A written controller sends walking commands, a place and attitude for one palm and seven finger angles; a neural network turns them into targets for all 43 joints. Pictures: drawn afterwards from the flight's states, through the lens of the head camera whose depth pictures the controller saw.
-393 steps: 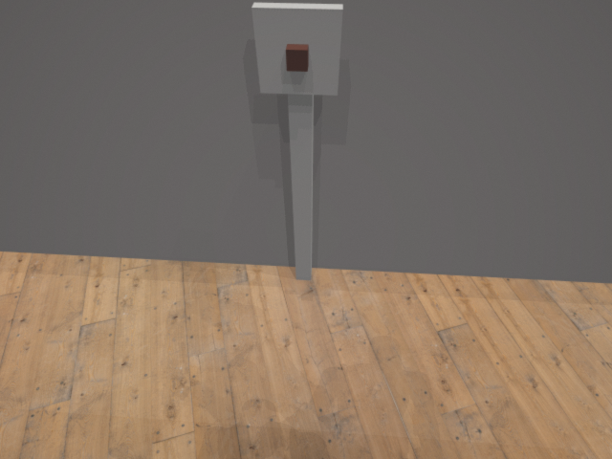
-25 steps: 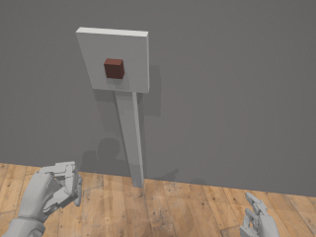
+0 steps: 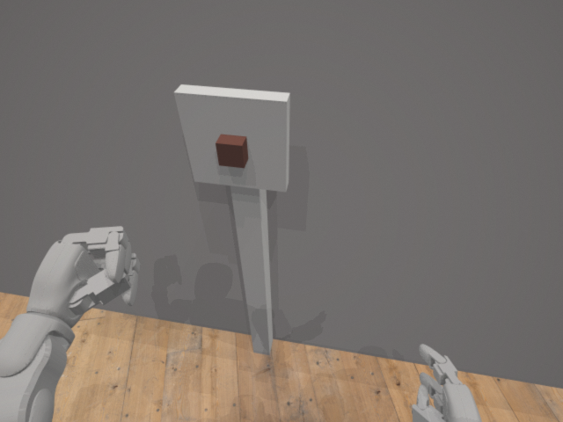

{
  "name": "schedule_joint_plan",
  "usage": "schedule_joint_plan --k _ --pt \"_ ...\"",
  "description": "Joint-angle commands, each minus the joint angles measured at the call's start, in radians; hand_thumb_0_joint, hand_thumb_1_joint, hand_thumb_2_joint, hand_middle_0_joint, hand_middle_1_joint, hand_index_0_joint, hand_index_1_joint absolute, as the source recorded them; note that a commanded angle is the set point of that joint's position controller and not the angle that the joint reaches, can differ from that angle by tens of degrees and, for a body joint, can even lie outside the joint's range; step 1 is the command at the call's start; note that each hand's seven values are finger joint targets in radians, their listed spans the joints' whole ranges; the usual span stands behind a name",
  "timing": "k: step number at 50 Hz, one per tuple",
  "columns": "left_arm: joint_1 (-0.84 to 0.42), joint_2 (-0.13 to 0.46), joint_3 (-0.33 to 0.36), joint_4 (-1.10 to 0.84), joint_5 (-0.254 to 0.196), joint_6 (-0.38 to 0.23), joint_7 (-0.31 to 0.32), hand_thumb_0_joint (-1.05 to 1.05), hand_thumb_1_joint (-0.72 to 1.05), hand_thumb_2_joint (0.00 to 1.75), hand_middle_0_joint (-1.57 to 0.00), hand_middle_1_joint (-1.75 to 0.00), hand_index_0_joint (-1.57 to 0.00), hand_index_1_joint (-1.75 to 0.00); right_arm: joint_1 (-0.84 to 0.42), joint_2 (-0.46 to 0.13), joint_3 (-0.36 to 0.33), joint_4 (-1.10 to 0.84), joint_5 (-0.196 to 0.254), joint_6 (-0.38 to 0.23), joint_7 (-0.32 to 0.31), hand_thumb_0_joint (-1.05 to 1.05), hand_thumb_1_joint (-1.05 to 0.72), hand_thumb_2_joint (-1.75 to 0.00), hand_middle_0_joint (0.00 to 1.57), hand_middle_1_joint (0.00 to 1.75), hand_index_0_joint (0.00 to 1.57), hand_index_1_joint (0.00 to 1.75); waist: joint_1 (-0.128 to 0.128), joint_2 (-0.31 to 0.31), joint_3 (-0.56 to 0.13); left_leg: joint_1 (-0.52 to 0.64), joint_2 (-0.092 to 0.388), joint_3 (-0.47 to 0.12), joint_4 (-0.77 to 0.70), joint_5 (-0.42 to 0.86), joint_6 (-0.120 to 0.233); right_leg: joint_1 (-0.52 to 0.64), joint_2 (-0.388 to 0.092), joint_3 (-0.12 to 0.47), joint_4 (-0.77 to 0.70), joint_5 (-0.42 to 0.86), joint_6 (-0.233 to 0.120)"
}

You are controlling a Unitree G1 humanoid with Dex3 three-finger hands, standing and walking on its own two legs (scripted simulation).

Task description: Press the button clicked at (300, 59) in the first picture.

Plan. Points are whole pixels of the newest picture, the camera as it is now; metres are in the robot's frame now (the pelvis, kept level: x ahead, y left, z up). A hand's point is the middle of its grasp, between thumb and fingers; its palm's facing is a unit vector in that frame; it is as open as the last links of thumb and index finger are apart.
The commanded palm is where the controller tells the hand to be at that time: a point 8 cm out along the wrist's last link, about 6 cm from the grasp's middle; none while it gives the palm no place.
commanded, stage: raise the hand and make a fist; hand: left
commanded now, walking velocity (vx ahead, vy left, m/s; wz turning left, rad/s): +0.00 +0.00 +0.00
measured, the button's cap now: (233, 150) +0.50 +0.14 +0.15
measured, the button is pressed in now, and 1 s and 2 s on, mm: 0 0 0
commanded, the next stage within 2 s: aim a knuckle at the button in 0.38 s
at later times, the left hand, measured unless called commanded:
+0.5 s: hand (149, 284) +0.24 +0.19 +0.13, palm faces -0.03 -1.00 -0.07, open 3.1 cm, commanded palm +0.22 +0.24 +0.15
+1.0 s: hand (198, 237) +0.31 +0.15 +0.14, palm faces -0.07 -1.00 -0.03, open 3.1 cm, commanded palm +0.28 +0.20 +0.14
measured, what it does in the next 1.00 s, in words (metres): stands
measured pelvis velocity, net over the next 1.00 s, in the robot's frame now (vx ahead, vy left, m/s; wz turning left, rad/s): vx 0.00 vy -0.02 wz -0.03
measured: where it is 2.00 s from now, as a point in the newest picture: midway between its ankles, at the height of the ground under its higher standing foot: outside the picture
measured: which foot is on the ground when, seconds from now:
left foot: down 0.00-1.00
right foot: down 0.00-1.00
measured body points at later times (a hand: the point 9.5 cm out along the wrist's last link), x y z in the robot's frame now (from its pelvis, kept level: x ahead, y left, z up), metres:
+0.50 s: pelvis +0.01 -0.02 +0.00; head -0.02 -0.03 +0.45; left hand +0.23 +0.24 +0.14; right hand +0.19 -0.24 -0.06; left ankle +0.00 +0.10 -0.72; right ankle -0.01 -0.12 -0.72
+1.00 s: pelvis +0.00 -0.02 +0.01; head -0.01 -0.04 +0.45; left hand +0.31 +0.20 +0.14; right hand +0.16 -0.26 -0.08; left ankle +0.00 +0.10 -0.72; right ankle -0.01 -0.12 -0.72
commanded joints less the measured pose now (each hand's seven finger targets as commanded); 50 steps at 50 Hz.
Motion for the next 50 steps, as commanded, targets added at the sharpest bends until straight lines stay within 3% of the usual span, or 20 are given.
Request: schedule_joint_plan --k 1,3,7,8,11,12,16,17,20,25,29,31,32,36,39,41,42,45,48,50 --pt "-0.143 0.156 0.067 -0.142 -0.012 0.025 -0.025 0.0 0.9 0.9 -1.3 -1.5 -1.3 -1.5 -0.126 -0.123 -0.062 -0.178 0.007 -0.058 -0.012 0.0 -0.9 -0.9 0.2 0.3 0.2 0.3 -0.008 -0.025 -0.065 0.08 0.006 -0.034 -0.146 0.213 0.006 -0.013 0.021 -0.016 -0.104 0.199 -0.017" --pt "-0.123 0.164 0.094 -0.136 -0.022 0.035 -0.024 0.0 0.9 0.9 -1.3 -1.5 -1.3 -1.5 -0.133 -0.122 -0.062 -0.181 0.005 -0.049 -0.009 0.0 -0.9 -0.9 0.2 0.3 0.2 0.3 -0.003 -0.061 -0.073 0.074 0.002 -0.023 -0.141 0.225 0.009 0.005 0.02 -0.009 -0.113 0.209 -0.015" --pt "-0.169 0.199 0.131 -0.249 -0.02 -0.017 0.006 0.0 0.9 0.9 -1.3 -1.5 -1.3 -1.5 -0.142 -0.112 -0.061 -0.19 -0.006 -0.049 -0.003 0.0 -0.9 -0.9 0.2 0.3 0.2 0.3 0.008 -0.009 -0.136 0.121 -0.001 -0.016 -0.138 0.288 0.005 0.038 0.026 -0.01 -0.096 0.265 -0.019" --pt "-0.18 0.189 0.123 -0.274 -0.017 -0.036 0.014 0.0 0.9 0.9 -1.3 -1.5 -1.3 -1.5 -0.141 -0.107 -0.059 -0.192 -0.007 -0.051 -0.001 0.0 -0.9 -0.9 0.2 0.3 0.2 0.3 0.007 0.028 -0.148 0.134 -0.001 -0.015 -0.143 0.299 0.002 0.043 0.023 -0.011 -0.091 0.273 -0.022" --pt "-0.158 0.154 0.091 -0.255 -0.007 -0.069 0.024 0.0 0.9 0.9 -1.3 -1.5 -1.3 -1.5 -0.123 -0.105 -0.063 -0.175 -0.007 -0.056 0.001 0.0 -0.9 -0.9 0.2 0.3 0.2 0.3 -0.008 0.052 -0.121 0.145 0.002 -0.007 -0.143 0.294 -0.001 0.019 0.024 -0.012 -0.098 0.275 -0.02" --pt "-0.153 0.16 0.1 -0.236 -0.011 -0.069 0.024 0.0 0.9 0.9 -1.3 -1.5 -1.3 -1.5 -0.117 -0.109 -0.064 -0.167 -0.009 -0.056 0.001 0.0 -0.9 -0.9 0.2 0.3 0.2 0.3 -0.009 0.009 -0.103 0.128 0.001 -0.008 -0.138 0.293 0.004 0.022 0.028 -0.008 -0.107 0.287 -0.019" --pt "-0.138 0.144 0.071 -0.172 0.002 -0.041 0.01 0.0 0.9 0.9 -1.3 -1.5 -1.3 -1.5 -0.119 -0.116 -0.07 -0.161 0.0 -0.048 -0.003 0.0 -0.9 -0.9 0.2 0.3 0.2 0.3 -0.016 0.017 -0.059 0.108 0.0 -0.002 -0.146 0.245 0.005 0.0 0.019 -0.004 -0.12 0.248 -0.015" --pt "-0.127 0.145 0.076 -0.142 -0.004 -0.027 0.007 0.0 0.9 0.9 -1.3 -1.5 -1.3 -1.5 -0.119 -0.119 -0.07 -0.16 0.0 -0.045 -0.004 0.0 -0.9 -0.9 0.2 0.3 0.2 0.3 -0.016 -0.035 -0.041 0.089 -0.001 -0.004 -0.144 0.229 0.008 0.003 0.022 0.002 -0.133 0.233 -0.012" --pt "-0.146 0.161 0.088 -0.166 -0.005 -0.015 -0.001 0.0 0.9 0.9 -1.3 -1.5 -1.3 -1.5 -0.133 -0.117 -0.071 -0.172 0.001 -0.039 -0.009 0.0 -0.9 -0.9 0.2 0.3 0.2 0.3 -0.013 -0.022 -0.083 0.104 -0.004 0.0 -0.141 0.241 0.012 0.018 0.014 0.007 -0.129 0.245 -0.01" --pt "-0.211 0.168 0.096 -0.211 -0.014 -0.07 0.005 0.0 0.9 0.9 -1.3 -1.5 -1.3 -1.5 -0.137 -0.11 -0.066 -0.161 -0.004 -0.049 -0.011 0.0 -0.9 -0.9 0.2 0.3 0.2 0.3 -0.019 -0.006 -0.121 0.132 -0.005 0.002 -0.132 0.267 0.012 0.03 0.015 0.01 -0.12 0.276 -0.009" --pt "-0.298 0.136 0.051 -0.1 -0.01 -0.084 0.015 0.0 0.9 0.9 -1.3 -1.5 -1.3 -1.5 -0.127 -0.114 -0.069 -0.128 0.0 -0.053 -0.02 0.0 -0.9 -0.9 0.2 0.3 0.2 0.3 -0.043 -0.035 -0.04 0.109 -0.002 -0.002 -0.138 0.188 0.012 -0.027 0.017 0.017 -0.143 0.182 -0.004" --pt "-0.308 0.134 0.04 -0.041 0.003 -0.073 0.016 0.0 0.9 0.9 -1.3 -1.5 -1.3 -1.5 -0.127 -0.117 -0.069 -0.123 0.002 -0.048 -0.023 0.0 -0.9 -0.9 0.2 0.3 0.2 0.3 -0.04 -0.03 -0.024 0.092 -0.005 -0.003 -0.147 0.155 0.011 -0.038 0.013 0.02 -0.151 0.137 -0.005" --pt "-0.321 0.144 0.04 -0.008 0.007 -0.063 0.017 0.0 0.9 0.9 -1.3 -1.5 -1.3 -1.5 -0.126 -0.121 -0.071 -0.12 0.003 -0.043 -0.024 0.0 -0.9 -0.9 0.2 0.3 0.2 0.3 -0.039 -0.055 -0.017 0.076 -0.004 -0.002 -0.143 0.149 0.013 -0.035 0.013 0.031 -0.156 0.122 -0.004" --pt "-0.425 0.145 0.017 -0.013 0.028 -0.056 0.026 0.0 0.9 0.9 -1.3 -1.5 -1.3 -1.5 -0.143 -0.114 -0.069 -0.14 0.004 -0.033 -0.024 0.0 -0.9 -0.9 0.2 0.3 0.2 0.3 -0.035 -0.011 -0.083 0.098 -0.008 0.003 -0.146 0.162 0.012 -0.013 0.003 0.033 -0.142 0.136 -0.007" --pt "-0.502 0.136 0.007 -0.031 0.03 -0.084 0.045 0.0 0.9 0.9 -1.3 -1.5 -1.3 -1.5 -0.143 -0.106 -0.068 -0.141 -0.001 -0.037 -0.022 0.0 -0.9 -0.9 0.2 0.3 0.2 0.3 -0.036 0.011 -0.144 0.127 -0.006 0.003 -0.144 0.196 0.011 0.011 0.004 0.032 -0.128 0.177 -0.01" --pt "-0.505 0.162 0.044 0.002 0.031 -0.107 0.062 0.0 0.9 0.9 -1.3 -1.5 -1.3 -1.5 -0.132 -0.11 -0.071 -0.127 -0.005 -0.037 -0.02 0.0 -0.9 -0.9 0.2 0.3 0.2 0.3 -0.031 -0.026 -0.169 0.129 -0.004 0.003 -0.144 0.225 0.009 0.028 0.009 0.025 -0.116 0.214 -0.01" --pt "-0.494 0.162 0.045 0.028 0.033 -0.111 0.068 0.0 0.9 0.9 -1.3 -1.5 -1.3 -1.5 -0.126 -0.112 -0.072 -0.123 -0.006 -0.034 -0.018 0.0 -0.9 -0.9 0.2 0.3 0.2 0.3 -0.029 -0.067 -0.167 0.113 -0.002 0.006 -0.141 0.228 0.011 0.035 0.011 0.03 -0.119 0.219 -0.007" --pt "-0.497 0.114 0.004 0.07 0.046 -0.114 0.08 0.0 0.9 0.9 -1.3 -1.5 -1.3 -1.5 -0.124 -0.108 -0.074 -0.122 -0.005 -0.029 -0.007 0.0 -0.9 -0.9 0.2 0.3 0.2 0.3 -0.029 -0.024 -0.156 0.117 -0.005 0.015 -0.149 0.241 0.004 0.026 0.008 0.024 -0.108 0.25 -0.011" --pt "-0.483 0.103 -0.007 0.143 0.057 -0.088 0.088 0.0 0.9 0.9 -1.3 -1.5 -1.3 -1.5 -0.115 -0.115 -0.078 -0.119 -0.003 -0.013 0.0 0.0 -0.9 -0.9 0.2 0.3 0.2 0.3 -0.029 -0.08 -0.124 0.087 -0.004 0.021 -0.15 0.247 0.007 0.027 0.006 0.028 -0.114 0.275 -0.008" --pt "-0.481 0.1 -0.012 0.13 0.067 -0.08 0.092 0.0 0.9 0.9 -1.3 -1.5 -1.3 -1.5 -0.116 -0.114 -0.082 -0.13 -0.003 -0.002 0.004 0.0 -0.9 -0.9 0.2 0.3 0.2 0.3 -0.025 -0.057 -0.144 0.095 -0.006 0.03 -0.149 0.268 0.007 0.038 0.004 0.031 -0.109 0.305 -0.009"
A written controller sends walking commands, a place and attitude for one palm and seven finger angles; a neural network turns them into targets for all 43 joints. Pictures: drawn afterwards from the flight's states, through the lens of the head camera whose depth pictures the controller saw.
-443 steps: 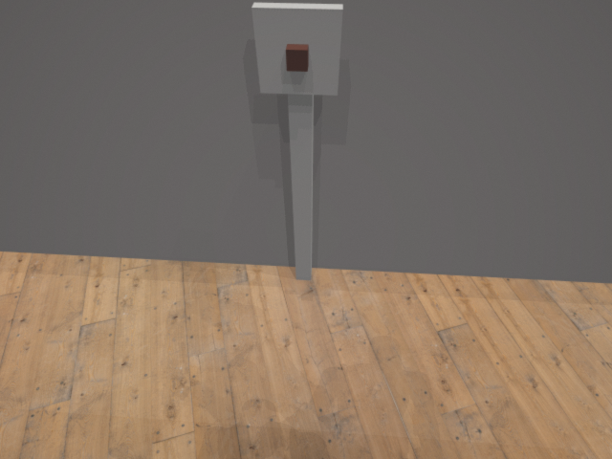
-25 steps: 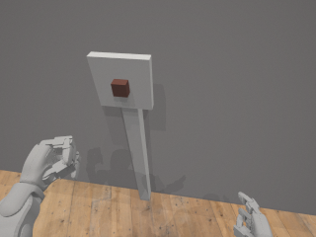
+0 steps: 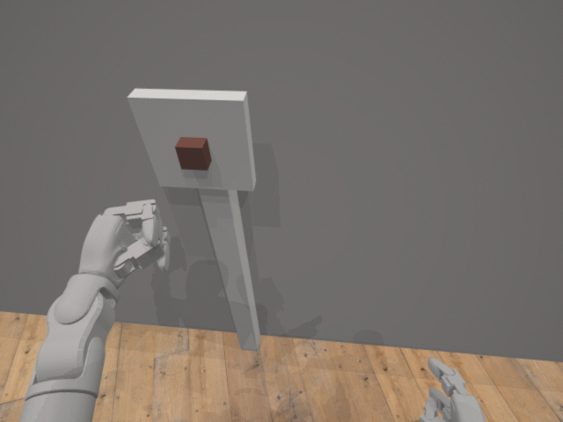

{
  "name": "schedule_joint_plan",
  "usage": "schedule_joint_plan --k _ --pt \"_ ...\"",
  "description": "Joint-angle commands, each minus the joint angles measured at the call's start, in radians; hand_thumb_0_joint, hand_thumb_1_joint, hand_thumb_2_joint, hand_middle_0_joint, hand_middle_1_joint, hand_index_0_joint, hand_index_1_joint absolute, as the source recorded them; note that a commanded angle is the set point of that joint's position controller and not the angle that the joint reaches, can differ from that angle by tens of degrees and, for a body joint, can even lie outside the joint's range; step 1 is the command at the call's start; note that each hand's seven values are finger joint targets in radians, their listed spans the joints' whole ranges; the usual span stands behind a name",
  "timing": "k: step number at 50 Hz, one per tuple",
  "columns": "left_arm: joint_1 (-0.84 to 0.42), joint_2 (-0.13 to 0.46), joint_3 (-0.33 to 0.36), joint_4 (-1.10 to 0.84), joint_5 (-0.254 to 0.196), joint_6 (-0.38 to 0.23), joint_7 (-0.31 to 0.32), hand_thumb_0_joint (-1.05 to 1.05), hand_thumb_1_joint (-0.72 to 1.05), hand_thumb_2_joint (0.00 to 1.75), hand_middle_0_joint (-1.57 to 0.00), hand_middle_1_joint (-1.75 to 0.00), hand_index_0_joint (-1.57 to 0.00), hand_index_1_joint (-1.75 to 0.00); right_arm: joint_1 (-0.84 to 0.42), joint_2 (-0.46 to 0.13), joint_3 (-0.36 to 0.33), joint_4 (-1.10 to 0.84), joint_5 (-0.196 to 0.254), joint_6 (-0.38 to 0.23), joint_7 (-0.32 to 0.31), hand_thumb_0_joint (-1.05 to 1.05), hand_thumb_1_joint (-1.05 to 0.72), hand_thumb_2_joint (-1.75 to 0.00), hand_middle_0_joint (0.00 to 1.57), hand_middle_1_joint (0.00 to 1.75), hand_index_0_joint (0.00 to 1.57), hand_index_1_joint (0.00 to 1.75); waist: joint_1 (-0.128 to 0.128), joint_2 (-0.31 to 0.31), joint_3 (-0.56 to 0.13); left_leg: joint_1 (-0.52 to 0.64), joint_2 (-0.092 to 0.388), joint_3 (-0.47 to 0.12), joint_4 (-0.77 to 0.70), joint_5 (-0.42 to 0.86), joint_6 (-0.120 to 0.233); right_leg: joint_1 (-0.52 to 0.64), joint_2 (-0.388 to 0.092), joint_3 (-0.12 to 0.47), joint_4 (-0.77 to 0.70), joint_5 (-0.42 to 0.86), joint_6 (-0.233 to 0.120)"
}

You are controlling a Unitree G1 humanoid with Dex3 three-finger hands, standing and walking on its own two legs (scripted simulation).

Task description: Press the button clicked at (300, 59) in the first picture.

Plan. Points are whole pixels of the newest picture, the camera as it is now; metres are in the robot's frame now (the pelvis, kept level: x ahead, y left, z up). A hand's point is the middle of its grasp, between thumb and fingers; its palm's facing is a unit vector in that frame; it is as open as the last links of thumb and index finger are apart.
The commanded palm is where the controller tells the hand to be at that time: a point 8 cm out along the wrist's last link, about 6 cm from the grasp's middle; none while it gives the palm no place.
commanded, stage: aim a knuckle at the button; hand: left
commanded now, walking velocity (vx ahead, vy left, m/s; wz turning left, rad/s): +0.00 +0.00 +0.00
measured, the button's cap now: (194, 152) +0.49 +0.18 +0.15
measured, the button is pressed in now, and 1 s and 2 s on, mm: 0 0 0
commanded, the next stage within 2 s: press the button with the knuckle in 1.38 s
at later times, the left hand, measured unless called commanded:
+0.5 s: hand (191, 222) +0.36 +0.16 +0.11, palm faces -0.05 -1.00 -0.01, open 3.1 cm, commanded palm +0.35 +0.21 +0.12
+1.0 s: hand (202, 206) +0.40 +0.15 +0.12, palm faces -0.05 -1.00 -0.01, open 3.1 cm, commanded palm +0.37 +0.20 +0.12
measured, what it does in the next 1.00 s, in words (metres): stands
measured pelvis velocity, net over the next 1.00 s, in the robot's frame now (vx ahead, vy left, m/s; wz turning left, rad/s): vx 0.00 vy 0.01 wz -0.03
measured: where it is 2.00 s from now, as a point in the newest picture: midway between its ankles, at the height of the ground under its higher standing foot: outside the picture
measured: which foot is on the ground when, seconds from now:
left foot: down 0.00-1.00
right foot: down 0.00-1.00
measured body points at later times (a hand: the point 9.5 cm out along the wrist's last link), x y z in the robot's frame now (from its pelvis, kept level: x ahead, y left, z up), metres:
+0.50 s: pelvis +0.00 +0.00 +0.00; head +0.01 -0.01 +0.45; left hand +0.36 +0.21 +0.12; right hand +0.15 -0.24 -0.09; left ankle +0.00 +0.12 -0.73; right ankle -0.01 -0.10 -0.73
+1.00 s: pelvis +0.00 +0.01 +0.00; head +0.02 +0.00 +0.45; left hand +0.39 +0.20 +0.12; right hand +0.10 -0.24 -0.11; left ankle +0.00 +0.12 -0.73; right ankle -0.01 -0.10 -0.73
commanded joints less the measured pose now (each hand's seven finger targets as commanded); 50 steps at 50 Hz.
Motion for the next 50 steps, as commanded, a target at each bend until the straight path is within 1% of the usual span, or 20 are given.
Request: schedule_joint_plan --k 1,9,10,12,13,16,22,26,27,29,30,34,36,37,40,41,44,45,47,50 --pt "-0.226 0.149 0.056 -0.195 0.006 -0.041 0.015 0.0 0.9 0.9 -1.3 -1.5 -1.3 -1.5 -0.113 -0.106 -0.049 -0.184 0.001 -0.046 0.007 0.0 -0.9 -0.9 0.2 0.3 0.2 0.3 0.019 -0.016 -0.171 0.072 -0.023 0.009 -0.065 0.246 0.033 0.046 -0.011 0.004 -0.084 0.312 0.015" --pt "-0.403 0.133 0.029 -0.203 0.026 -0.118 0.069 0.0 0.9 0.9 -1.3 -1.5 -1.3 -1.5 -0.094 -0.103 -0.052 -0.154 -0.01 -0.032 0.009 0.0 -0.9 -0.9 0.2 0.3 0.2 0.3 -0.019 -0.062 -0.192 0.111 -0.013 0.003 -0.06 0.257 0.035 0.023 0.001 0.003 -0.079 0.31 0.015" --pt "-0.411 0.147 0.04 -0.18 0.029 -0.121 0.072 0.0 0.9 0.9 -1.3 -1.5 -1.3 -1.5 -0.093 -0.105 -0.055 -0.148 -0.009 -0.029 0.009 0.0 -0.9 -0.9 0.2 0.3 0.2 0.3 -0.015 -0.037 -0.197 0.108 -0.016 0.007 -0.057 0.25 0.034 0.023 0.0 0.009 -0.08 0.307 0.014" --pt "-0.409 0.151 0.039 -0.098 0.038 -0.111 0.076 0.0 0.9 0.9 -1.3 -1.5 -1.3 -1.5 -0.085 -0.11 -0.053 -0.135 -0.008 -0.013 0.009 0.0 -0.9 -0.9 0.2 0.3 0.2 0.3 -0.021 -0.073 -0.169 0.08 -0.014 0.007 -0.058 0.229 0.035 0.017 0.001 0.01 -0.087 0.289 0.016" --pt "-0.419 0.12 0.014 -0.06 0.036 -0.1 0.073 0.0 0.9 0.9 -1.3 -1.5 -1.3 -1.5 -0.089 -0.107 -0.052 -0.138 -0.005 -0.006 0.01 0.0 -0.9 -0.9 0.2 0.3 0.2 0.3 -0.021 -0.075 -0.155 0.069 -0.018 0.009 -0.061 0.205 0.035 0.009 -0.003 0.014 -0.094 0.27 0.017" --pt "-0.51 0.124 -0.004 -0.002 0.047 -0.083 0.07 0.0 0.9 0.9 -1.3 -1.5 -1.3 -1.5 -0.088 -0.109 -0.049 -0.136 -0.001 0.015 0.007 0.0 -0.9 -0.9 0.2 0.3 0.2 0.3 -0.03 -0.012 -0.151 0.072 -0.02 0.006 -0.065 0.179 0.031 -0.013 -0.005 0.014 -0.096 0.236 0.01" --pt "-0.647 0.144 0.017 0.072 0.04 -0.118 0.082 0.0 0.9 0.9 -1.3 -1.5 -1.3 -1.5 -0.066 -0.115 -0.053 -0.134 -0.008 0.041 0.007 0.0 -0.9 -0.9 0.2 0.3 0.2 0.3 -0.035 -0.09 -0.229 0.066 -0.017 0.002 -0.045 0.213 0.036 0.015 0.0 0.019 -0.08 0.275 0.013" --pt "-0.74 0.134 0.003 0.121 0.056 -0.167 0.101 0.0 0.9 0.9 -1.3 -1.5 -1.3 -1.5 -0.047 -0.111 -0.056 -0.119 -0.009 0.051 0.013 0.0 -0.9 -0.9 0.2 0.3 0.2 0.3 -0.042 -0.022 -0.25 0.09 -0.017 0.001 -0.039 0.232 0.03 -0.007 0.0 0.018 -0.065 0.29 0.006" --pt "-0.742 0.134 0.001 0.145 0.062 -0.173 0.106 0.0 0.9 0.9 -1.3 -1.5 -1.3 -1.5 -0.036 -0.114 -0.057 -0.116 -0.012 0.056 0.016 0.0 -0.9 -0.9 0.2 0.3 0.2 0.3 -0.042 -0.054 -0.26 0.08 -0.014 -0.001 -0.035 0.245 0.033 0.003 0.002 0.016 -0.059 0.302 0.006" --pt "-0.719 0.144 0.018 0.183 0.071 -0.178 0.112 0.0 0.9 0.9 -1.3 -1.5 -1.3 -1.5 -0.022 -0.117 -0.064 -0.117 -0.012 0.066 0.022 0.0 -0.9 -0.9 0.2 0.3 0.2 0.3 -0.03 -0.043 -0.287 0.079 -0.016 0.004 -0.031 0.278 0.03 0.019 0.001 0.019 -0.046 0.347 0.004" --pt "-0.711 0.113 -0.005 0.207 0.073 -0.174 0.11 0.0 0.9 0.9 -1.3 -1.5 -1.3 -1.5 -0.016 -0.115 -0.065 -0.119 -0.012 0.071 0.026 0.0 -0.9 -0.9 0.2 0.3 0.2 0.3 -0.033 -0.037 -0.289 0.079 -0.016 0.008 -0.03 0.284 0.029 0.014 0.001 0.015 -0.045 0.358 0.005" --pt "-0.756 0.106 -0.008 0.29 0.082 -0.167 0.12 0.0 0.9 0.9 -1.3 -1.5 -1.3 -1.5 0.008 -0.122 -0.07 -0.113 -0.011 0.095 0.034 0.0 -0.9 -0.9 0.2 0.3 0.2 0.3 -0.045 -0.072 -0.254 0.039 -0.017 0.012 -0.024 0.269 0.031 -0.007 0.004 0.014 -0.045 0.355 0.008" --pt "-0.758 0.152 0.036 0.308 0.083 -0.173 0.127 0.0 0.9 0.9 -1.3 -1.5 -1.3 -1.5 0.015 -0.126 -0.071 -0.116 -0.014 0.105 0.035 0.0 -0.9 -0.9 0.2 0.3 0.2 0.3 -0.035 -0.069 -0.247 0.023 -0.016 0.015 -0.027 0.256 0.032 -0.004 0.004 0.019 -0.048 0.344 0.006" --pt "-0.745 0.178 0.059 0.297 0.084 -0.184 0.13 0.0 0.9 0.9 -1.3 -1.5 -1.3 -1.5 0.019 -0.129 -0.073 -0.121 -0.017 0.11 0.036 0.0 -0.9 -0.9 0.2 0.3 0.2 0.3 -0.025 -0.102 -0.267 0.017 -0.017 0.014 -0.026 0.265 0.036 0.026 0.006 0.021 -0.045 0.354 0.006" --pt "-0.764 0.156 0.043 0.197 0.085 -0.228 0.131 0.0 0.9 0.9 -1.3 -1.5 -1.3 -1.5 0.011 -0.114 -0.074 -0.141 -0.017 0.108 0.039 0.0 -0.9 -0.9 0.2 0.3 0.2 0.3 -0.016 -0.018 -0.336 0.068 -0.014 0.022 -0.022 0.323 0.033 0.046 0.006 0.024 -0.029 0.407 0.001" --pt "-0.772 0.165 0.045 0.183 0.086 -0.241 0.132 0.0 0.9 0.9 -1.3 -1.5 -1.3 -1.5 0.015 -0.116 -0.075 -0.138 -0.017 0.107 0.039 0.0 -0.9 -0.9 0.2 0.3 0.2 0.3 -0.021 -0.029 -0.338 0.074 -0.01 0.017 -0.022 0.339 0.032 0.046 0.009 0.021 -0.025 0.414 0.0" --pt "-0.774 0.155 0.031 0.198 0.084 -0.248 0.127 0.0 0.9 0.9 -1.3 -1.5 -1.3 -1.5 0.019 -0.118 -0.077 -0.13 -0.015 0.11 0.038 0.0 -0.9 -0.9 0.2 0.3 0.2 0.3 -0.034 -0.032 -0.303 0.066 -0.007 0.015 -0.027 0.304 0.033 0.023 0.015 0.02 -0.033 0.382 0.002" --pt "-0.764 0.124 0.006 0.201 0.084 -0.241 0.122 0.0 0.9 0.9 -1.3 -1.5 -1.3 -1.5 0.015 -0.116 -0.077 -0.13 -0.013 0.109 0.038 0.0 -0.9 -0.9 0.2 0.3 0.2 0.3 -0.038 -0.006 -0.293 0.075 -0.008 0.02 -0.027 0.302 0.033 0.01 0.015 0.02 -0.037 0.379 0.002" --pt "-0.771 0.084 -0.031 0.235 0.085 -0.222 0.119 0.0 0.9 0.9 -1.3 -1.5 -1.3 -1.5 0.019 -0.119 -0.078 -0.126 -0.01 0.111 0.037 0.0 -0.9 -0.9 0.2 0.3 0.2 0.3 -0.054 -0.033 -0.262 0.07 -0.006 0.011 -0.026 0.278 0.034 -0.02 0.017 0.013 -0.043 0.345 0.002" --pt "-0.747 0.112 0.003 0.293 0.078 -0.185 0.12 0.0 0.9 0.9 -1.3 -1.5 -1.3 -1.5 0.023 -0.127 -0.078 -0.121 -0.009 0.117 0.034 0.0 -0.9 -0.9 0.2 0.3 0.2 0.3 -0.045 -0.06 -0.242 0.043 -0.008 0.011 -0.035 0.228 0.034 -0.03 0.015 0.011 -0.055 0.305 0.004"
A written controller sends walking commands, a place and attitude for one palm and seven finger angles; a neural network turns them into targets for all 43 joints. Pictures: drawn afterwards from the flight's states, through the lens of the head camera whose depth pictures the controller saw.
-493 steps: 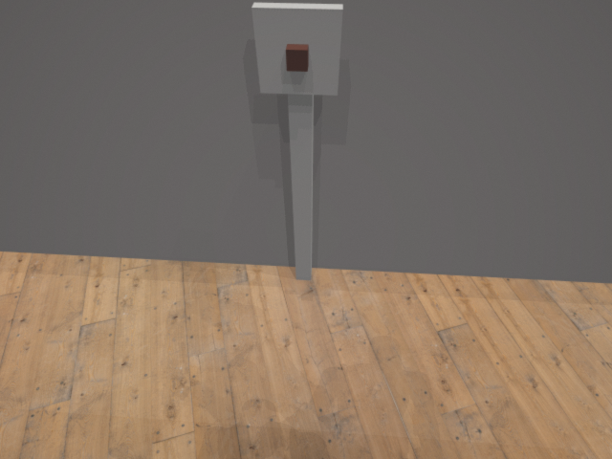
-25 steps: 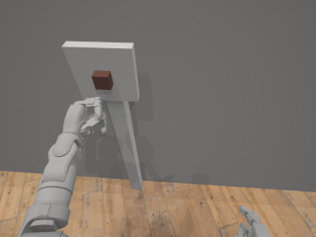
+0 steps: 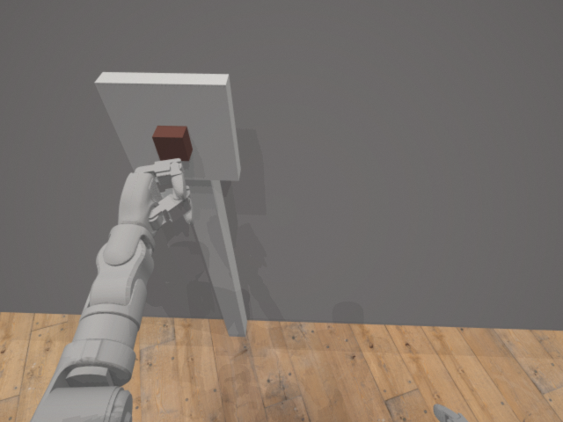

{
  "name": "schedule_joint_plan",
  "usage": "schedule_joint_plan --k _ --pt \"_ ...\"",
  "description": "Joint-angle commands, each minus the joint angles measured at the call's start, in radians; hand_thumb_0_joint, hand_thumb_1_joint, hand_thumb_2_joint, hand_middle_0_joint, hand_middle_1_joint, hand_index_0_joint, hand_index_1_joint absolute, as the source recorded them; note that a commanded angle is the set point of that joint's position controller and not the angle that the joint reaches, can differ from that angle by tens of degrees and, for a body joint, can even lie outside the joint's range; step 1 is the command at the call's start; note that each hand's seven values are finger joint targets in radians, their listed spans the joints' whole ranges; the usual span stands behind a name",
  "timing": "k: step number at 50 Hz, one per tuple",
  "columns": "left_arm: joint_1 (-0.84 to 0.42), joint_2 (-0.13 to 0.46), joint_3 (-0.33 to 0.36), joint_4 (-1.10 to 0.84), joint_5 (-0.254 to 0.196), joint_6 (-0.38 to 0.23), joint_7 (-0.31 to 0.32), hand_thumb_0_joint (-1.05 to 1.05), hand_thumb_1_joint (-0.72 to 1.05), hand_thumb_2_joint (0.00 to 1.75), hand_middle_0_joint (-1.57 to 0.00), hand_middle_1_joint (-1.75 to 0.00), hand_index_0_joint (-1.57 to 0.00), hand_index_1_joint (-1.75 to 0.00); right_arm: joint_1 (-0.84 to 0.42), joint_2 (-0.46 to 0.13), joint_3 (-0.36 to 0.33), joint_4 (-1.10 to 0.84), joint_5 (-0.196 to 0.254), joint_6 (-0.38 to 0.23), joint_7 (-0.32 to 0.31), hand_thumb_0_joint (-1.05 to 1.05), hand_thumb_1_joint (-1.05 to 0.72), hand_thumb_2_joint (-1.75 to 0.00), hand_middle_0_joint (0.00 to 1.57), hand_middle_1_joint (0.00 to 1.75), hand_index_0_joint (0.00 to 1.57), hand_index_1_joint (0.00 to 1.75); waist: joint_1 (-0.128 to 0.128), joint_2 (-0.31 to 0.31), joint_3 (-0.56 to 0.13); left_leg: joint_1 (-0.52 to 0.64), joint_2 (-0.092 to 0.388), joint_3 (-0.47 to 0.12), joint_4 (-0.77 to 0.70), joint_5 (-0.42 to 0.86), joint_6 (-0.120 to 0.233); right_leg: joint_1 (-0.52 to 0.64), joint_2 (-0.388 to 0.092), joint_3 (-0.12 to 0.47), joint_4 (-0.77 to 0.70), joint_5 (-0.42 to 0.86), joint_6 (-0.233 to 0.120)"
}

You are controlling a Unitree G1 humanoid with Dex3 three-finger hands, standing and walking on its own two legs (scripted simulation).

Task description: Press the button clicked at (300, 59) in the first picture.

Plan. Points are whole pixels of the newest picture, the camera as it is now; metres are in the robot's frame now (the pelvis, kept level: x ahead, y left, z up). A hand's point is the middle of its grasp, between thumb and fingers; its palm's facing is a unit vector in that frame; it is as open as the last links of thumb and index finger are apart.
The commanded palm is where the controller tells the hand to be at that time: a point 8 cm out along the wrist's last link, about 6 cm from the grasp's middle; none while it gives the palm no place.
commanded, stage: aim a knuckle at the button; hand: left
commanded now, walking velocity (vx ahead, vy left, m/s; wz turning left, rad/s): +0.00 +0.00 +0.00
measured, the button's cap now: (173, 142) +0.48 +0.18 +0.15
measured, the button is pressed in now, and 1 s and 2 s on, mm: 0 0 9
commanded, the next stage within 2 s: press the button with the knuckle in 0.38 s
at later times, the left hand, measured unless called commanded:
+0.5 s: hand (190, 206) +0.38 +0.14 +0.11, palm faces -0.02 -1.00 +0.00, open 3.1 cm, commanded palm +0.36 +0.20 +0.12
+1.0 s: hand (190, 187) +0.42 +0.15 +0.12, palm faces -0.01 -1.00 +0.01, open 3.1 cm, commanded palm +0.40 +0.20 +0.12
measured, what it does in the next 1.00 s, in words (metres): stands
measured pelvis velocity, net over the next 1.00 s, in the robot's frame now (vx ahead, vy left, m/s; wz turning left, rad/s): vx -0.01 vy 0.00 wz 0.01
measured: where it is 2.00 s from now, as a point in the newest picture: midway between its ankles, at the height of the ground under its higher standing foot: outside the picture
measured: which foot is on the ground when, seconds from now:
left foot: down 0.00-1.00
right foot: down 0.00-1.00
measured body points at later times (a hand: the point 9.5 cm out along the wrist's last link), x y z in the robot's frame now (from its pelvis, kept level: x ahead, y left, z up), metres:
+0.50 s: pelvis -0.01 +0.00 +0.00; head +0.01 -0.01 +0.45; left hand +0.38 +0.20 +0.12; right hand +0.12 -0.25 -0.10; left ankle -0.01 +0.11 -0.73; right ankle -0.01 -0.11 -0.73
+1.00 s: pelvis -0.01 +0.00 +0.00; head +0.02 +0.00 +0.45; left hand +0.41 +0.20 +0.12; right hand +0.08 -0.26 -0.11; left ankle -0.01 +0.11 -0.73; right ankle -0.01 -0.11 -0.73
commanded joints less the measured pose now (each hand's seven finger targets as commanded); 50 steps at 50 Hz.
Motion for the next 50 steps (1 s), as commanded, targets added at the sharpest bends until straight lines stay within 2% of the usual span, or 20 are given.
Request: schedule_joint_plan --k 1,2,9,13,14,15,18,21,22,24,26,27,28,30,39,41,43,45,47,50 --pt "-0.387 0.151 0.046 -0.172 -0.014 -0.026 -0.003 0.0 0.9 0.9 -1.3 -1.5 -1.3 -1.5 -0.041 -0.131 -0.045 -0.138 0.003 -0.045 -0.007 0.0 -0.9 -0.9 0.2 0.3 0.2 0.3 -0.007 -0.053 -0.249 0.122 -0.016 -0.016 -0.066 0.242 0.022 0.063 0.01 -0.018 -0.074 0.303 -0.007" --pt "-0.38 0.167 0.062 -0.165 -0.014 -0.025 -0.001 0.0 0.9 0.9 -1.3 -1.5 -1.3 -1.5 -0.04 -0.133 -0.045 -0.14 0.0 -0.044 -0.008 0.0 -0.9 -0.9 0.2 0.3 0.2 0.3 -0.003 -0.085 -0.246 0.112 -0.015 -0.018 -0.063 0.24 0.025 0.072 0.01 -0.017 -0.074 0.302 -0.006" --pt "-0.447 0.141 0.028 -0.272 -0.003 -0.083 0.015 0.0 0.9 0.9 -1.3 -1.5 -1.3 -1.5 -0.061 -0.116 -0.039 -0.152 -0.003 -0.054 -0.003 0.0 -0.9 -0.9 0.2 0.3 0.2 0.3 -0.004 -0.003 -0.294 0.174 -0.009 -0.024 -0.054 0.29 0.02 0.067 0.011 -0.018 -0.052 0.329 -0.012" --pt "-0.425 0.158 0.038 -0.187 0.0 -0.06 0.012 0.0 0.9 0.9 -1.3 -1.5 -1.3 -1.5 -0.064 -0.125 -0.035 -0.147 0.002 -0.046 -0.007 0.0 -0.9 -0.9 0.2 0.3 0.2 0.3 -0.011 -0.057 -0.23 0.119 -0.012 -0.024 -0.062 0.223 0.022 0.053 0.01 -0.016 -0.067 0.282 -0.007" --pt "-0.436 0.13 0.012 -0.19 0.002 -0.051 0.009 0.0 0.9 0.9 -1.3 -1.5 -1.3 -1.5 -0.07 -0.122 -0.035 -0.151 0.003 -0.045 -0.006 0.0 -0.9 -0.9 0.2 0.3 0.2 0.3 -0.014 -0.02 -0.227 0.125 -0.015 -0.022 -0.063 0.217 0.021 0.041 0.008 -0.015 -0.068 0.275 -0.008" --pt "-0.436 0.12 0.008 -0.178 0.001 -0.041 0.008 0.0 0.9 0.9 -1.3 -1.5 -1.3 -1.5 -0.07 -0.12 -0.036 -0.15 0.003 -0.045 -0.006 0.0 -0.9 -0.9 0.2 0.3 0.2 0.3 -0.012 -0.006 -0.228 0.126 -0.017 -0.021 -0.061 0.21 0.019 0.035 0.007 -0.016 -0.069 0.267 -0.009" --pt "-0.419 0.131 0.025 -0.169 -0.003 -0.032 0.008 0.0 0.9 0.9 -1.3 -1.5 -1.3 -1.5 -0.066 -0.124 -0.037 -0.158 0.002 -0.042 -0.005 0.0 -0.9 -0.9 0.2 0.3 0.2 0.3 -0.001 -0.051 -0.263 0.129 -0.016 -0.026 -0.059 0.226 0.021 0.057 0.008 -0.018 -0.064 0.279 -0.01" --pt "-0.42 0.146 0.043 -0.217 -0.01 -0.045 0.01 0.0 0.9 0.9 -1.3 -1.5 -1.3 -1.5 -0.072 -0.12 -0.035 -0.167 0.0 -0.045 -0.005 0.0 -0.9 -0.9 0.2 0.3 0.2 0.3 0.011 -0.029 -0.296 0.138 -0.018 -0.02 -0.056 0.253 0.02 0.085 0.006 -0.015 -0.058 0.312 -0.012" --pt "-0.43 0.148 0.036 -0.22 -0.007 -0.053 0.014 0.0 0.9 0.9 -1.3 -1.5 -1.3 -1.5 -0.067 -0.123 -0.034 -0.163 -0.003 -0.044 -0.005 0.0 -0.9 -0.9 0.2 0.3 0.2 0.3 0.001 -0.062 -0.288 0.132 -0.016 -0.025 -0.053 0.254 0.023 0.085 0.009 -0.018 -0.057 0.31 -0.01" --pt "-0.438 0.129 0.022 -0.24 -0.005 -0.064 0.017 0.0 0.9 0.9 -1.3 -1.5 -1.3 -1.5 -0.07 -0.118 -0.035 -0.164 -0.001 -0.047 -0.003 0.0 -0.9 -0.9 0.2 0.3 0.2 0.3 0.0 -0.033 -0.284 0.142 -0.016 -0.023 -0.053 0.258 0.022 0.073 0.009 -0.015 -0.055 0.315 -0.01" --pt "-0.476 0.152 0.037 -0.225 0.0 -0.069 0.023 0.0 0.9 0.9 -1.3 -1.5 -1.3 -1.5 -0.065 -0.12 -0.034 -0.153 -0.003 -0.048 -0.004 0.0 -0.9 -0.9 0.2 0.3 0.2 0.3 -0.006 -0.029 -0.272 0.137 -0.015 -0.026 -0.054 0.243 0.021 0.063 0.01 -0.015 -0.057 0.3 -0.009" --pt "-0.475 0.176 0.052 -0.2 0.001 -0.067 0.026 0.0 0.9 0.9 -1.3 -1.5 -1.3 -1.5 -0.059 -0.126 -0.034 -0.148 -0.006 -0.044 -0.007 0.0 -0.9 -0.9 0.2 0.3 0.2 0.3 -0.012 -0.072 -0.254 0.118 -0.016 -0.026 -0.051 0.23 0.026 0.068 0.011 -0.012 -0.064 0.291 -0.007" --pt "-0.485 0.195 0.065 -0.198 0.005 -0.068 0.025 0.0 0.9 0.9 -1.3 -1.5 -1.3 -1.5 -0.062 -0.126 -0.034 -0.148 -0.003 -0.041 -0.008 0.0 -0.9 -0.9 0.2 0.3 0.2 0.3 -0.01 -0.05 -0.262 0.116 -0.017 -0.022 -0.053 0.219 0.025 0.068 0.008 -0.006 -0.066 0.284 -0.006" --pt "-0.502 0.151 0.032 -0.172 0.005 -0.061 0.019 0.0 0.9 0.9 -1.3 -1.5 -1.3 -1.5 -0.064 -0.12 -0.033 -0.147 -0.002 -0.04 -0.008 0.0 -0.9 -0.9 0.2 0.3 0.2 0.3 -0.015 -0.018 -0.254 0.123 -0.02 -0.02 -0.054 0.21 0.024 0.051 0.007 -0.007 -0.068 0.277 -0.007" --pt "-0.552 0.209 0.077 -0.074 -0.004 -0.066 -0.009 0.0 0.9 0.9 -1.3 -1.5 -1.3 -1.5 -0.03 -0.131 -0.036 -0.137 -0.002 -0.028 -0.01 0.0 -0.9 -0.9 0.2 0.3 0.2 0.3 -0.017 -0.051 -0.28 0.086 -0.024 -0.016 -0.043 0.223 0.025 0.077 0.006 -0.002 -0.061 0.309 -0.006" --pt "-0.6 0.175 0.044 -0.07 -0.002 -0.077 -0.012 0.0 0.9 0.9 -1.3 -1.5 -1.3 -1.5 -0.025 -0.128 -0.037 -0.133 -0.003 -0.028 -0.008 0.0 -0.9 -0.9 0.2 0.3 0.2 0.3 -0.03 -0.023 -0.275 0.1 -0.024 -0.018 -0.04 0.22 0.024 0.05 0.008 -0.004 -0.06 0.301 -0.007" --pt "-0.591 0.175 0.049 -0.06 0.002 -0.087 -0.011 0.0 0.9 0.9 -1.3 -1.5 -1.3 -1.5 -0.018 -0.13 -0.041 -0.133 -0.003 -0.03 -0.006 0.0 -0.9 -0.9 0.2 0.3 0.2 0.3 -0.023 -0.014 -0.299 0.115 -0.021 -0.02 -0.032 0.242 0.024 0.045 0.01 -0.005 -0.052 0.312 -0.01" --pt "-0.633 0.2 0.067 -0.027 0.0 -0.089 -0.008 0.0 0.9 0.9 -1.3 -1.5 -1.3 -1.5 -0.004 -0.135 -0.041 -0.122 -0.005 -0.028 -0.006 0.0 -0.9 -0.9 0.2 0.3 0.2 0.3 -0.033 -0.019 -0.287 0.1 -0.022 -0.023 -0.031 0.226 0.022 0.034 0.011 -0.006 -0.053 0.299 -0.008" --pt "-0.619 0.242 0.108 0.029 0.001 -0.089 -0.005 0.0 0.9 0.9 -1.3 -1.5 -1.3 -1.5 0.007 -0.143 -0.043 -0.119 -0.008 -0.022 -0.008 0.0 -0.9 -0.9 0.2 0.3 0.2 0.3 -0.028 -0.081 -0.274 0.061 -0.023 -0.022 -0.03 0.204 0.027 0.049 0.012 -0.002 -0.056 0.281 -0.005" --pt "-0.708 0.247 0.096 0.038 0.014 -0.102 -0.006 0.0 0.9 0.9 -1.3 -1.5 -1.3 -1.5 0.012 -0.139 -0.04 -0.115 -0.007 -0.017 -0.008 0.0 -0.9 -0.9 0.2 0.3 0.2 0.3 -0.04 -0.031 -0.289 0.061 -0.025 -0.02 -0.029 0.192 0.025 0.036 0.007 0.003 -0.051 0.272 -0.006"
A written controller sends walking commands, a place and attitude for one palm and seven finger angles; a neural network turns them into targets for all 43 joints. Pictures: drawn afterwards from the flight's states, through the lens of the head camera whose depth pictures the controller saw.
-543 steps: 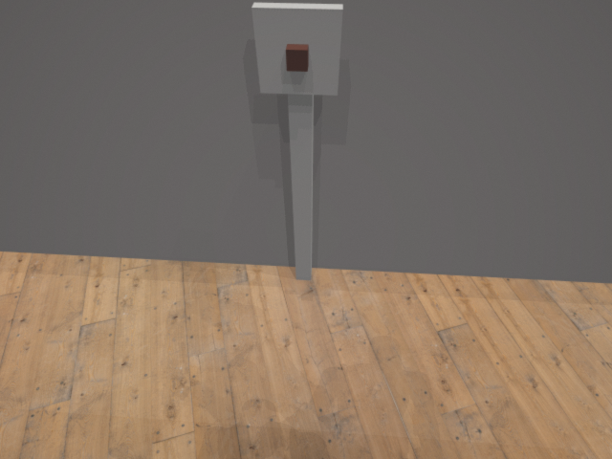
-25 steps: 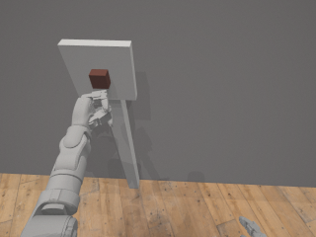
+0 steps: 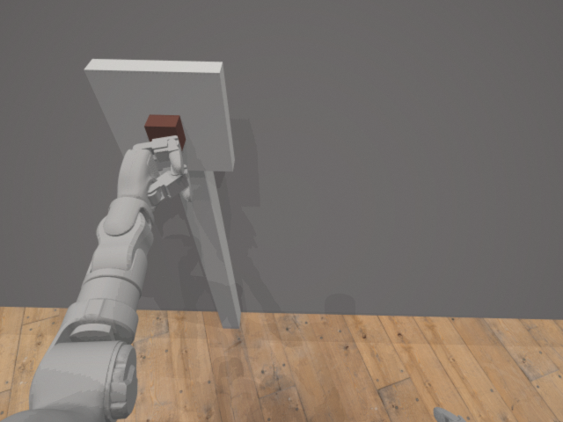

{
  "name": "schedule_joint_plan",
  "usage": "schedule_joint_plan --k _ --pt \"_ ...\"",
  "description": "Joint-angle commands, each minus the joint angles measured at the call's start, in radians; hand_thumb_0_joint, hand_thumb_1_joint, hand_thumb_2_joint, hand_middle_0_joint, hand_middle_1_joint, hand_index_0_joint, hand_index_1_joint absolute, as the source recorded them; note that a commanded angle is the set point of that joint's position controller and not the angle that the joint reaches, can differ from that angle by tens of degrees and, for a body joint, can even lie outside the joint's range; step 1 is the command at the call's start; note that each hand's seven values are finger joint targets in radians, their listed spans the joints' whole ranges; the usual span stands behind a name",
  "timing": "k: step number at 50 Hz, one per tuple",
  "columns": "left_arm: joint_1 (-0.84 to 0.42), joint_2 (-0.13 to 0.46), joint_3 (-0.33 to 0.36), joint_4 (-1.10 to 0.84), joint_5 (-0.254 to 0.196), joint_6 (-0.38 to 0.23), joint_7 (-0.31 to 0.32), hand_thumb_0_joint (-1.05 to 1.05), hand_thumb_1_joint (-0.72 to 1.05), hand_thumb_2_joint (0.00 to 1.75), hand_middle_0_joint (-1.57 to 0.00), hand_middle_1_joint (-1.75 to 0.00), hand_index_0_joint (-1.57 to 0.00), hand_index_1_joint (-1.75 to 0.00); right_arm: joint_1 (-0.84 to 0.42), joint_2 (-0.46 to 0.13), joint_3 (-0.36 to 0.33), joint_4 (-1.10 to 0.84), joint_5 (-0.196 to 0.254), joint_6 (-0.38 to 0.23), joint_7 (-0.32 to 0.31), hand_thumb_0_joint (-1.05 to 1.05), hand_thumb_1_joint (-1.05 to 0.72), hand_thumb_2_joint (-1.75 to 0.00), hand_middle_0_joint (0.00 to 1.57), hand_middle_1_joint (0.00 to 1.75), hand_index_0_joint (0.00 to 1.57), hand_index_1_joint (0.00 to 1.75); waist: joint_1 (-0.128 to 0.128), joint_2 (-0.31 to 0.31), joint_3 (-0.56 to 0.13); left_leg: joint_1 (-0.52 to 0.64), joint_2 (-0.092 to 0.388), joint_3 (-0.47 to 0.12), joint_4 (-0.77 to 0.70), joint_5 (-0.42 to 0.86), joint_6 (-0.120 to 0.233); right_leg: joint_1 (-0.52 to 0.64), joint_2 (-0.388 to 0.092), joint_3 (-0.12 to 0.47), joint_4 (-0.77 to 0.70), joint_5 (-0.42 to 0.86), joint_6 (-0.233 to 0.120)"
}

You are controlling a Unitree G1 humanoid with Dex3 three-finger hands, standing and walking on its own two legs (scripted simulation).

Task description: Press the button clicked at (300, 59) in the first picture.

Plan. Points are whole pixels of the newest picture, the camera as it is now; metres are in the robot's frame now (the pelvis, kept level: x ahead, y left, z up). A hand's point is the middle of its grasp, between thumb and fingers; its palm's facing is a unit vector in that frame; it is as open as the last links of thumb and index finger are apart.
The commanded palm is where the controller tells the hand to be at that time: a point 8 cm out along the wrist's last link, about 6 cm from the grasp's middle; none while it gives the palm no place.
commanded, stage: press the button with the knuckle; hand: left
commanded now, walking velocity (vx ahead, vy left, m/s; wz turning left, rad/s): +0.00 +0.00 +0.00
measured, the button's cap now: (166, 131) +0.49 +0.18 +0.15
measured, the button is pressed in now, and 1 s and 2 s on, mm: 0 9 0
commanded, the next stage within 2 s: hold the button down briefly in 0.58 s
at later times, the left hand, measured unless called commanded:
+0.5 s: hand (183, 167) +0.45 +0.15 +0.12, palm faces -0.01 -1.00 +0.00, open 3.5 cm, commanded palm +0.45 +0.20 +0.12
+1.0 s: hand (184, 165) +0.46 +0.15 +0.12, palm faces +0.00 -1.00 -0.01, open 3.6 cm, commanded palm +0.46 +0.20 +0.12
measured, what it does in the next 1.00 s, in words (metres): stands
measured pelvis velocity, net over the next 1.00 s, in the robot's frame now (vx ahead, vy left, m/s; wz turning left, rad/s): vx -0.04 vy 0.01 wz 0.01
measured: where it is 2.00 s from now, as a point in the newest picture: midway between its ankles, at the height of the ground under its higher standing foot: outside the picture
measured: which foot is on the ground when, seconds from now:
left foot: down 0.00-1.00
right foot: down 0.00-1.00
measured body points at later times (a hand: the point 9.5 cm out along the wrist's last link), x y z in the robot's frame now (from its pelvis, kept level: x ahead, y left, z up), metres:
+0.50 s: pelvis -0.01 +0.01 -0.01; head +0.03 +0.01 +0.44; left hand +0.45 +0.21 +0.12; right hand +0.05 -0.25 -0.12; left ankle +0.00 +0.12 -0.72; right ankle +0.00 -0.11 -0.72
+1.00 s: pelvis -0.04 +0.01 -0.01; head +0.03 +0.02 +0.43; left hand +0.45 +0.21 +0.12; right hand -0.01 -0.26 -0.13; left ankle +0.00 +0.12 -0.72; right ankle +0.00 -0.11 -0.72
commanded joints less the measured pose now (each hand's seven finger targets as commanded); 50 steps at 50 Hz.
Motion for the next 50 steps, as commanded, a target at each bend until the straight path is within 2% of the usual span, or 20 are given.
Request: schedule_joint_plan --k 1,3,6,7,9,10,13,16,20,22,24,27,28,32,35,38,40,43,45,50 --pt "-0.526 0.204 0.046 -0.192 0.004 -0.087 0.003 0.0 0.9 0.9 -1.3 -1.5 -1.3 -1.5 0.013 -0.129 -0.05 -0.114 -0.002 -0.042 -0.005 0.0 -0.9 -0.9 0.2 0.3 0.2 0.3 -0.014 0.004 -0.303 0.131 -0.027 -0.01 -0.06 0.193 0.025 0.084 0.007 0.013 -0.075 0.271 -0.004" --pt "-0.509 0.223 0.067 -0.177 0.009 -0.101 0.004 0.0 0.9 0.9 -1.3 -1.5 -1.3 -1.5 0.025 -0.131 -0.054 -0.114 -0.003 -0.042 -0.003 0.0 -0.9 -0.9 0.2 0.3 0.2 0.3 -0.008 0.002 -0.333 0.145 -0.023 -0.011 -0.051 0.229 0.025 0.089 0.011 0.01 -0.063 0.3 -0.008" --pt "-0.571 0.186 0.034 -0.149 0.001 -0.112 -0.004 0.0 0.9 0.9 -1.3 -1.5 -1.3 -1.5 0.04 -0.132 -0.054 -0.104 -0.003 -0.041 -0.002 0.0 -0.9 -0.9 0.2 0.3 0.2 0.3 -0.031 -0.001 -0.326 0.153 -0.02 -0.015 -0.045 0.227 0.022 0.057 0.015 0.005 -0.062 0.293 -0.006" --pt "-0.595 0.204 0.047 -0.143 0.001 -0.117 0.0 0.0 0.9 0.9 -1.3 -1.5 -1.3 -1.5 0.048 -0.135 -0.056 -0.099 -0.004 -0.04 -0.003 0.0 -0.9 -0.9 0.2 0.3 0.2 0.3 -0.037 -0.016 -0.323 0.146 -0.019 -0.021 -0.043 0.22 0.023 0.055 0.016 0.003 -0.062 0.281 -0.006" --pt "-0.635 0.182 0.028 -0.131 0.002 -0.119 0.002 0.0 0.9 0.9 -1.3 -1.5 -1.3 -1.5 0.049 -0.135 -0.057 -0.093 -0.003 -0.043 -0.003 0.0 -0.9 -0.9 0.2 0.3 0.2 0.3 -0.046 0.016 -0.325 0.16 -0.018 -0.022 -0.044 0.21 0.021 0.025 0.017 0.002 -0.062 0.263 -0.005" --pt "-0.636 0.218 0.06 -0.09 0.004 -0.117 0.007 0.0 0.9 0.9 -1.3 -1.5 -1.3 -1.5 0.059 -0.14 -0.057 -0.084 -0.005 -0.042 -0.004 0.0 -0.9 -0.9 0.2 0.3 0.2 0.3 -0.043 -0.015 -0.309 0.139 -0.017 -0.026 -0.044 0.195 0.022 0.025 0.018 0.002 -0.064 0.248 -0.005" --pt "-0.688 0.223 0.056 -0.071 0.016 -0.132 0.012 0.0 0.9 0.9 -1.3 -1.5 -1.3 -1.5 0.07 -0.141 -0.057 -0.076 -0.008 -0.043 -0.004 0.0 -0.9 -0.9 0.2 0.3 0.2 0.3 -0.051 -0.017 -0.327 0.135 -0.018 -0.028 -0.042 0.188 0.023 0.02 0.016 0.004 -0.06 0.24 -0.003" --pt "-0.733 0.18 0.015 -0.047 0.021 -0.142 0.013 0.0 0.9 0.9 -1.3 -1.5 -1.3 -1.5 0.075 -0.139 -0.055 -0.067 -0.009 -0.047 0.0 0.0 -0.9 -0.9 0.2 0.3 0.2 0.3 -0.065 0.04 -0.324 0.162 -0.015 -0.037 -0.038 0.18 0.017 -0.034 0.018 -0.004 -0.054 0.208 -0.006" --pt "-0.772 0.227 0.049 0.034 0.022 -0.152 0.018 0.0 0.9 0.9 -1.3 -1.5 -1.3 -1.5 0.095 -0.152 -0.053 -0.054 -0.012 -0.05 -0.001 0.0 -0.9 -0.9 0.2 0.3 0.2 0.3 -0.078 -0.029 -0.297 0.107 -0.015 -0.041 -0.038 0.129 0.021 -0.036 0.02 0.002 -0.06 0.171 -0.003" --pt "-0.836 0.231 0.033 0.04 0.029 -0.161 0.018 0.0 0.9 0.9 -1.3 -1.5 -1.3 -1.5 0.1 -0.153 -0.052 -0.047 -0.012 -0.051 -0.003 0.0 -0.9 -0.9 0.2 0.3 0.2 0.3 -0.097 -0.003 -0.293 0.099 -0.015 -0.045 -0.037 0.086 0.022 -0.059 0.018 0.006 -0.064 0.125 -0.002" --pt "-0.858 0.232 0.029 0.067 0.035 -0.163 0.02 0.0 0.9 0.9 -1.3 -1.5 -1.3 -1.5 0.106 -0.156 -0.05 -0.042 -0.013 -0.057 -0.001 0.0 -0.9 -0.9 0.2 0.3 0.2 0.3 -0.1 0.027 -0.289 0.098 -0.014 -0.05 -0.038 0.062 0.019 -0.087 0.018 0.005 -0.061 0.099 -0.003" --pt "-0.876 0.286 0.075 0.095 0.035 -0.173 0.023 0.0 0.9 0.9 -1.3 -1.5 -1.3 -1.5 0.125 -0.165 -0.052 -0.036 -0.019 -0.059 -0.001 0.0 -0.9 -0.9 0.2 0.3 0.2 0.3 -0.099 0.003 -0.333 0.087 -0.016 -0.056 -0.027 0.073 0.021 -0.065 0.019 0.007 -0.053 0.107 -0.004" --pt "-0.883 0.266 0.054 0.096 0.036 -0.174 0.019 0.0 0.9 0.9 -1.3 -1.5 -1.3 -1.5 0.12 -0.162 -0.051 -0.04 -0.016 -0.06 0.0 0.0 -0.9 -0.9 0.2 0.3 0.2 0.3 -0.106 0.021 -0.346 0.094 -0.016 -0.049 -0.028 0.066 0.021 -0.074 0.018 0.01 -0.055 0.101 0.0" --pt "-0.913 0.292 0.072 0.146 0.03 -0.176 0.017 0.0 0.9 0.9 -1.3 -1.5 -1.3 -1.5 0.14 -0.172 -0.048 -0.03 -0.02 -0.064 -0.002 0.0 -0.9 -0.9 0.2 0.3 0.2 0.3 -0.12 -0.02 -0.309 0.041 -0.015 -0.055 -0.029 0.012 0.024 -0.085 0.02 0.011 -0.061 0.059 0.002" --pt "-0.925 0.332 0.092 0.152 0.037 -0.176 0.016 0.0 0.9 0.9 -1.3 -1.5 -1.3 -1.5 0.142 -0.175 -0.049 -0.034 -0.017 -0.065 -0.005 0.0 -0.9 -0.9 0.2 0.3 0.2 0.3 -0.118 0.001 -0.324 0.021 -0.018 -0.048 -0.027 -0.009 0.026 -0.076 0.018 0.02 -0.063 0.043 0.005" --pt "-0.946 0.332 0.084 0.143 0.044 -0.184 0.016 0.0 0.9 0.9 -1.3 -1.5 -1.3 -1.5 0.148 -0.175 -0.049 -0.034 -0.018 -0.065 -0.003 0.0 -0.9 -0.9 0.2 0.3 0.2 0.3 -0.122 0.039 -0.329 0.037 -0.015 -0.056 -0.028 -0.017 0.023 -0.104 0.018 0.013 -0.057 0.031 0.002" --pt "-0.95 0.289 0.053 0.148 0.041 -0.183 0.018 0.0 0.9 0.9 -1.3 -1.5 -1.3 -1.5 0.145 -0.175 -0.049 -0.035 -0.02 -0.069 0.0 0.0 -0.9 -0.9 0.2 0.3 0.2 0.3 -0.129 0.063 -0.31 0.047 -0.014 -0.06 -0.031 -0.053 0.019 -0.142 0.019 0.006 -0.056 0.003 0.0" --pt "-0.955 0.324 0.076 0.155 0.044 -0.184 0.025 0.0 0.9 0.9 -1.3 -1.5 -1.3 -1.5 0.152 -0.183 -0.049 -0.036 -0.021 -0.071 -0.001 0.0 -0.9 -0.9 0.2 0.3 0.2 0.3 -0.131 0.027 -0.314 0.026 -0.013 -0.061 -0.031 -0.069 0.022 -0.13 0.02 0.008 -0.056 -0.009 0.003" --pt "-0.956 0.299 0.059 0.145 0.041 -0.185 0.028 0.0 0.9 0.9 -1.3 -1.5 -1.3 -1.5 0.153 -0.181 -0.05 -0.039 -0.021 -0.075 0.0 0.0 -0.9 -0.9 0.2 0.3 0.2 0.3 -0.132 0.021 -0.333 0.032 -0.016 -0.061 -0.029 -0.072 0.024 -0.128 0.021 0.008 -0.056 -0.013 0.004" --pt "-0.959 0.277 0.035 0.161 0.041 -0.18 0.031 0.0 0.9 0.9 -1.3 -1.5 -1.3 -1.5 0.153 -0.186 -0.05 -0.036 -0.021 -0.08 -0.002 0.0 -0.9 -0.9 0.2 0.3 0.2 0.3 -0.144 0.015 -0.292 0.018 -0.012 -0.067 -0.033 -0.123 0.023 -0.166 0.019 0.007 -0.058 -0.044 0.004"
